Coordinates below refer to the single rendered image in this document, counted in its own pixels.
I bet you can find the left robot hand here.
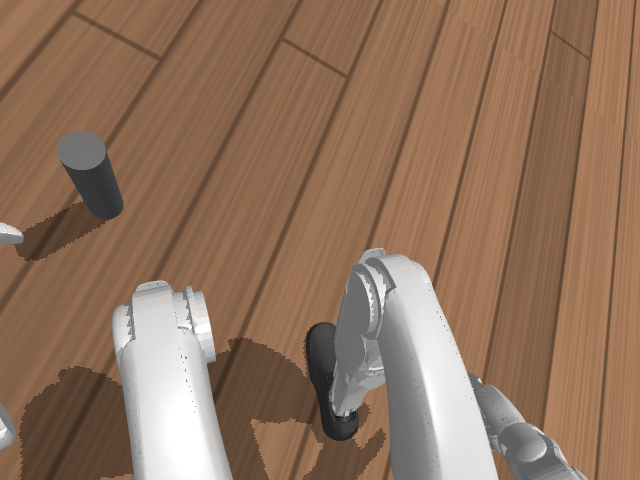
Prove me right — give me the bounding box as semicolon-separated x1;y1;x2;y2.
0;222;24;244

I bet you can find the left robot arm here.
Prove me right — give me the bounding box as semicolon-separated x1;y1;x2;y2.
0;401;17;452

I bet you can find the right robot arm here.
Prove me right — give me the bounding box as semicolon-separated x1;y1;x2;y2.
498;422;588;480

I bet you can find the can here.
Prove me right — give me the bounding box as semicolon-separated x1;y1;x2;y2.
56;131;124;220

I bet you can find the right robot hand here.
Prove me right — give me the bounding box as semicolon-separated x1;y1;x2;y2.
467;372;526;453

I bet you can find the right robot foot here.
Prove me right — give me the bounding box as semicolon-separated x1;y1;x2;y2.
306;322;359;441

